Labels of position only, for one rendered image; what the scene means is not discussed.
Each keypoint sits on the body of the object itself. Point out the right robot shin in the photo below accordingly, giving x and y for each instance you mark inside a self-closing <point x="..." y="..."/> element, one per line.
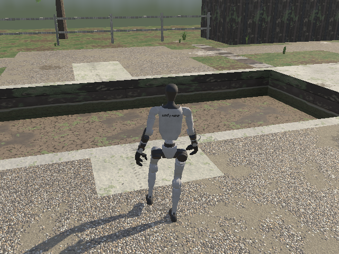
<point x="176" y="197"/>

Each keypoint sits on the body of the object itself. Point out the left robot hand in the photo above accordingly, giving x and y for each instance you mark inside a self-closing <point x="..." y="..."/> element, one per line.
<point x="138" y="159"/>

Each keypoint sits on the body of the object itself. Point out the robot right upper arm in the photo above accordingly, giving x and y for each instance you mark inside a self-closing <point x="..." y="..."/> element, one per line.
<point x="189" y="120"/>

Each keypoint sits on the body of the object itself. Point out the left robot forearm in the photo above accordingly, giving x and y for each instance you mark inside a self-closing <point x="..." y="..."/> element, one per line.
<point x="143" y="142"/>

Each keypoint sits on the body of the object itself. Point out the right robot forearm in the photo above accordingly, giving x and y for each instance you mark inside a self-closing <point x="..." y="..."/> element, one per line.
<point x="193" y="139"/>

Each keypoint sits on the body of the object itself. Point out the robot left upper arm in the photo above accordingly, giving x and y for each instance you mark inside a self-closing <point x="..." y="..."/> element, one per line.
<point x="151" y="120"/>

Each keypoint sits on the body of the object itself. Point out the humanoid robot head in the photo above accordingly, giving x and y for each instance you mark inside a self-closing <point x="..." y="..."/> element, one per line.
<point x="171" y="93"/>

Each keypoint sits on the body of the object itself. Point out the right robot hand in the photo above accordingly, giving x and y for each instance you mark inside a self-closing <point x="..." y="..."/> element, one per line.
<point x="190" y="147"/>

